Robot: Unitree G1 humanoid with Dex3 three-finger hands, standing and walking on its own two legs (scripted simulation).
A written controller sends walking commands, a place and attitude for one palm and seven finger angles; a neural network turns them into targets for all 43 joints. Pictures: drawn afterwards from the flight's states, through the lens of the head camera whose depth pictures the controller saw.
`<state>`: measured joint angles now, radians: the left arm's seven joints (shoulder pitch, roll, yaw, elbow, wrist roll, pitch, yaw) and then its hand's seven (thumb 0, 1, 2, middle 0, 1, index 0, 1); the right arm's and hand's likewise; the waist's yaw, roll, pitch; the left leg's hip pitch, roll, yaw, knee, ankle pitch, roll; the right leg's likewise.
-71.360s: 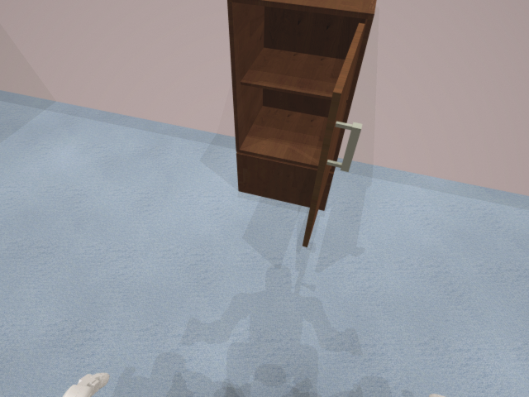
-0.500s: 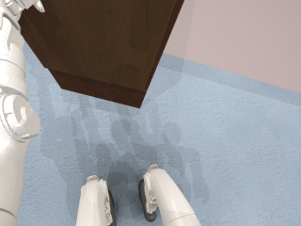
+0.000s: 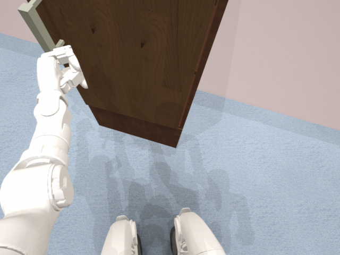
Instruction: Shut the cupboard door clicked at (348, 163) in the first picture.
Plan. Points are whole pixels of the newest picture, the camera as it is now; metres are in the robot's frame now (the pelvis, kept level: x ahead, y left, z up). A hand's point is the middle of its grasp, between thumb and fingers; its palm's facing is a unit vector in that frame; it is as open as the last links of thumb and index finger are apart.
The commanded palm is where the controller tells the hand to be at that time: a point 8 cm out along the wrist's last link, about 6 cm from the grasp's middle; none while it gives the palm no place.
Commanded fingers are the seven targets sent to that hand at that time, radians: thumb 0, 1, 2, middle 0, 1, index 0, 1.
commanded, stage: pull the fist back off the door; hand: left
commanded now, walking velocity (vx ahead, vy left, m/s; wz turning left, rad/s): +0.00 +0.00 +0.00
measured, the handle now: (46, 29) +0.65 +0.23 +0.05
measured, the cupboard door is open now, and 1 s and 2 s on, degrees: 1 1 1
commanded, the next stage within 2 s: draw the hand back to the body in 0.24 s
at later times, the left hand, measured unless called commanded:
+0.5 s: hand (80, 80) +0.49 +0.14 +0.07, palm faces +0.09 -0.99 -0.04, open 3.1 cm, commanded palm +0.43 +0.19 +0.09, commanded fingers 0.00 0.90 0.90 -1.30 -1.50 -1.30 -1.50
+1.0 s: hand (10, 141) +0.33 +0.20 +0.15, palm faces +0.14 -0.97 -0.20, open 3.1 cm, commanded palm +0.29 +0.25 +0.18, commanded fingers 0.00 0.90 0.90 -0.94 -1.11 -0.94 -1.11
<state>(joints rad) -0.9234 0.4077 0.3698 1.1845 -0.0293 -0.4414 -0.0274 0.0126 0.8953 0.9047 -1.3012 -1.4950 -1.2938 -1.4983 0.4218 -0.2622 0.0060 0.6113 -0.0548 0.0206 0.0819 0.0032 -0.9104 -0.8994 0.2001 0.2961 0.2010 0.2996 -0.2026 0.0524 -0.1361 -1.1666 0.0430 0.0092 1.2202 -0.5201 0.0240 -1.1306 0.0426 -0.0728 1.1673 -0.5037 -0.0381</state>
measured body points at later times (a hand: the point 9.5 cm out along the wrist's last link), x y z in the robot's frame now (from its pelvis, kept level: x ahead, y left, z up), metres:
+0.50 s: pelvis -0.01 +0.00 +0.00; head +0.12 +0.01 +0.44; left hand +0.48 +0.19 +0.07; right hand +0.02 -0.25 -0.12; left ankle +0.02 +0.10 -0.63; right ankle +0.02 -0.10 -0.63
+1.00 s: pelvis +0.02 +0.01 +0.08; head +0.03 +0.00 +0.53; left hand +0.32 +0.25 +0.17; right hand +0.19 -0.24 +0.00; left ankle +0.02 +0.10 -0.63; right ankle +0.02 -0.10 -0.63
